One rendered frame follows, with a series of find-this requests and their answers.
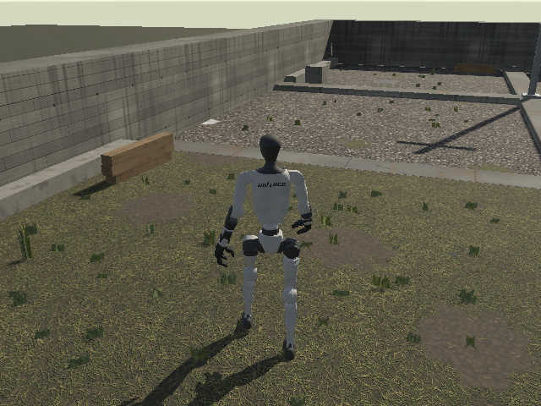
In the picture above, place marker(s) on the left robot upper arm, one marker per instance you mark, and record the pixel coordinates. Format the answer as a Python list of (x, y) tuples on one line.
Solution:
[(243, 179)]

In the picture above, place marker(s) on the robot left hand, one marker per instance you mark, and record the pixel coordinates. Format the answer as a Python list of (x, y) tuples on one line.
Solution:
[(219, 254)]

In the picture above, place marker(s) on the right robot upper arm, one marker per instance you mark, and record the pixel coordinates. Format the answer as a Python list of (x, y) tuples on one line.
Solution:
[(301, 191)]

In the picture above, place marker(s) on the robot left thigh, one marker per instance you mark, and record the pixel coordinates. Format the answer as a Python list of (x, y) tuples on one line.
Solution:
[(251, 247)]

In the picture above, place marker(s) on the robot left forearm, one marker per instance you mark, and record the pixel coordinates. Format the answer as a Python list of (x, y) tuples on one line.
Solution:
[(228, 229)]

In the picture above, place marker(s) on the robot right forearm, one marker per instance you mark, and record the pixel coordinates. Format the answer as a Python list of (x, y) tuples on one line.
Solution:
[(307, 218)]

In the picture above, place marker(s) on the robot right hand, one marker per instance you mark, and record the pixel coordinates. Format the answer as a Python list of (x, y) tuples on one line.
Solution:
[(300, 223)]

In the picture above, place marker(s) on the robot right shin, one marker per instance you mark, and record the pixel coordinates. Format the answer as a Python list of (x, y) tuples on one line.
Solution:
[(291, 318)]

